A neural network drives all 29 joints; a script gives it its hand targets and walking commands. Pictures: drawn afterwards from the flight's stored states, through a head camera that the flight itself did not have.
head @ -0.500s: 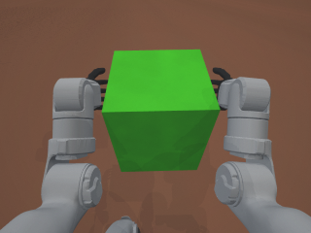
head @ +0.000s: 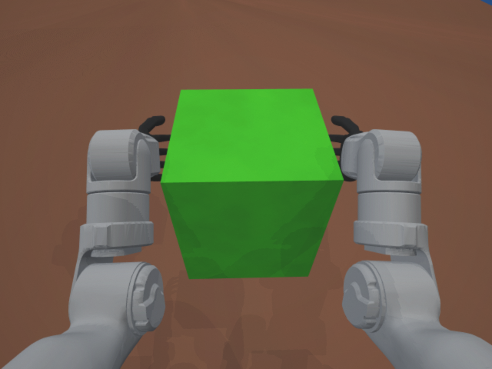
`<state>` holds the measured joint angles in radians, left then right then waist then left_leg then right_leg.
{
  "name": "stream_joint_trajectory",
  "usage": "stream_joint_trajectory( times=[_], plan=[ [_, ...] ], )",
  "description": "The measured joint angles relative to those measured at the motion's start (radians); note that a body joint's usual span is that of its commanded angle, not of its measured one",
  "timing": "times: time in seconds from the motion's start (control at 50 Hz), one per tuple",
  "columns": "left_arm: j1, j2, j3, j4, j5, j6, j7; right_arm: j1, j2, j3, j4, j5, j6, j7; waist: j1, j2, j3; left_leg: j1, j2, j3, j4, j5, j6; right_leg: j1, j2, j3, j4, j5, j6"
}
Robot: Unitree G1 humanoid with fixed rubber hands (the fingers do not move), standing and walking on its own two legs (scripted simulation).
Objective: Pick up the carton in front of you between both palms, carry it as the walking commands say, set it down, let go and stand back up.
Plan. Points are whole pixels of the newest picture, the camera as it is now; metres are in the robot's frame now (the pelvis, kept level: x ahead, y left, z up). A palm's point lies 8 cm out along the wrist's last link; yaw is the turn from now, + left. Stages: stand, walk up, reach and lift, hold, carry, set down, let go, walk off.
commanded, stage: carry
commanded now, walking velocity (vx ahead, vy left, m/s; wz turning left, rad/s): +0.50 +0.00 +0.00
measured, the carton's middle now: (248, 188) +0.38 +0.01 +0.10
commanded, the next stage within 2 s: none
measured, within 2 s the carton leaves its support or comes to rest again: neither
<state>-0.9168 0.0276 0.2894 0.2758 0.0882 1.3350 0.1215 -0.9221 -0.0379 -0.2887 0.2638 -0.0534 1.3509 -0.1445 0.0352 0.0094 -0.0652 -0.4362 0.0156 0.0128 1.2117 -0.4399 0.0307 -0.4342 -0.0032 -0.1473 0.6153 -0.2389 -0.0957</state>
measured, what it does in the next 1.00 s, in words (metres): walks ahead: left foot, then right foot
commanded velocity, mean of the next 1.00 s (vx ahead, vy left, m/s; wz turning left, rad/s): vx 0.50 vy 0.00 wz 0.00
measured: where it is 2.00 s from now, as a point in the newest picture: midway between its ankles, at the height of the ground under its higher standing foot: (243, 168)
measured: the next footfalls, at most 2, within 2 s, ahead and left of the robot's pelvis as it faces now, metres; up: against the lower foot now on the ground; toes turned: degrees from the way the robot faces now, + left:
left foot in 0.34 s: +0.42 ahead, +0.11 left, +0.00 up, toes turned +7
right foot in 0.82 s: +0.75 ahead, -0.07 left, +0.00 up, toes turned -11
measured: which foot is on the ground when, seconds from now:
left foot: up 0.00-0.32, down 0.34-0.84, up 0.86-1.00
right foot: down 0.00-0.36, up 0.38-0.80, down 0.82-1.00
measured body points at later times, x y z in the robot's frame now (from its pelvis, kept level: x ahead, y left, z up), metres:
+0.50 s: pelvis +0.34 +0.05 +0.01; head +0.38 +0.06 +0.46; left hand +0.70 +0.19 +0.07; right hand +0.68 -0.12 +0.08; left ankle +0.38 +0.10 -0.72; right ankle +0.26 -0.08 -0.64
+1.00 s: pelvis +0.68 +0.00 +0.02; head +0.65 +0.00 +0.47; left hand +0.95 +0.17 +0.10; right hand +0.96 -0.14 +0.10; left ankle +0.63 +0.13 -0.65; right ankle +0.71 -0.07 -0.72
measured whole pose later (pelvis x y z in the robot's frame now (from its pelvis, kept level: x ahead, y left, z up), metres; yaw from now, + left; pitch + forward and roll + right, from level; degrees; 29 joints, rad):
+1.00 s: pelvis +0.68 +0.00 +0.02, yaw +2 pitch +3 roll +0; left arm -0.17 -0.14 0.12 -0.25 0.12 1.23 0.10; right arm -0.17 0.13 -0.12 -0.27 -0.12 1.24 -0.07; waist 0.02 0.01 -0.16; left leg -0.49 0.08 0.06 1.08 -0.32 0.01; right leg -0.28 -0.01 -0.24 0.39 -0.18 -0.08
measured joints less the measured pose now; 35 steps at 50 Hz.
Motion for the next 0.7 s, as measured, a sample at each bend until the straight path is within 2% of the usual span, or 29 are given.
stream_joint_trajectory(
  times=[0.06,0.14,0.22,0.3,0.34,0.36,0.4,0.42,0.46,0.58,0.7],
  plan=[
    [0.038,0.007,-0.019,-0.006,-0.023,0.006,0.0,0.01,0.008,0.006,0.009,-0.014,0.013,0.0,0.022,-0.008,0.003,-0.126,0.008,0.009,0.0,0.054,-0.002,0.087,-0.004,0.003,-0.081,-0.013,0.015],
    [0.043,0.011,-0.028,-0.043,-0.04,0.001,0.004,0.006,0.009,0.006,-0.031,-0.019,0.018,0.0,0.032,-0.007,0.019,-0.242,0.03,0.023,-0.165,0.134,-0.011,0.189,-0.004,0.007,-0.17,-0.04,0.02],
    [0.044,-0.005,-0.015,-0.035,-0.029,-0.022,0.005,0.015,0.015,-0.009,-0.038,-0.026,0.003,0.001,0.022,0.003,0.01,-0.257,0.037,0.051,-0.437,0.281,-0.009,0.296,-0.001,0.012,-0.235,-0.091,0.045],
    [0.076,-0.025,-0.009,0.002,-0.007,-0.05,0.003,0.053,0.023,-0.012,0.003,-0.032,-0.031,0.008,-0.005,0.006,-0.012,-0.157,0.006,0.121,-0.704,0.434,0.015,0.414,-0.008,0.016,-0.243,-0.183,0.081],
    [0.106,-0.022,-0.013,0.014,0.0,-0.063,-0.004,0.075,0.034,0.0,0.035,-0.036,-0.059,0.012,-0.023,0.003,-0.02,-0.076,-0.01,0.155,-0.764,0.443,0.031,0.413,-0.021,0.027,-0.099,-0.255,0.098],
    [0.121,-0.016,-0.016,0.019,0.0,-0.076,-0.007,0.093,0.044,0.008,0.043,-0.04,-0.081,0.013,-0.035,-0.019,-0.017,-0.079,-0.021,0.167,-0.715,0.4,0.049,0.362,-0.042,0.049,0.045,-0.246,0.101],
    [0.16,-0.01,-0.018,0.018,-0.005,-0.094,-0.011,0.135,0.065,0.027,0.048,-0.047,-0.112,0.014,-0.052,-0.028,0.003,-0.067,-0.02,0.175,-0.66,0.315,0.077,0.214,-0.021,0.114,0.362,-0.232,0.099],
    [0.183,-0.013,-0.021,0.01,-0.006,-0.099,-0.011,0.165,0.073,0.034,0.035,-0.047,-0.119,0.014,-0.056,-0.026,0.016,-0.046,-0.017,0.174,-0.666,0.294,0.08,0.144,-0.011,0.123,0.469,-0.218,0.094],
    [0.233,-0.03,-0.033,-0.025,0.0,-0.103,-0.011,0.237,0.087,0.046,-0.017,-0.043,-0.126,0.014,-0.059,-0.022,0.04,0.007,-0.014,0.171,-0.709,0.281,0.072,0.026,-0.013,0.116,0.542,-0.17,0.094],
    [0.406,-0.1,-0.065,-0.22,0.016,-0.145,-0.011,0.442,0.147,0.05,-0.242,-0.043,-0.169,0.018,-0.055,-0.012,0.077,0.177,-0.013,0.157,-0.857,0.248,0.064,-0.175,-0.061,0.085,0.308,-0.077,0.12],
    [0.603,-0.164,-0.097,-0.427,0.019,-0.194,-0.017,0.63,0.202,0.082,-0.44,-0.051,-0.216,0.06,-0.039,-0.012,0.031,0.365,-0.013,0.141,-0.947,0.16,0.029,-0.187,-0.066,0.035,0.028,0.113,0.121]
  ],
)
